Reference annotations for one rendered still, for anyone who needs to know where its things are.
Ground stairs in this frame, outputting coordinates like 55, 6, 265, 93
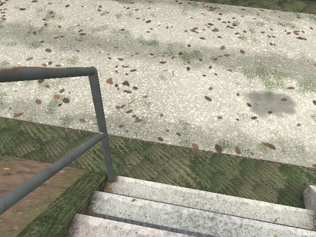
66, 175, 316, 237

